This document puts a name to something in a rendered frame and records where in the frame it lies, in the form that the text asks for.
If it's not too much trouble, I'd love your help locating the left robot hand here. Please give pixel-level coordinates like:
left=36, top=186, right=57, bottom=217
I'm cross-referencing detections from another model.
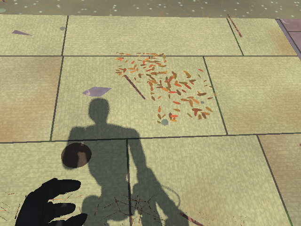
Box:
left=15, top=178, right=87, bottom=226

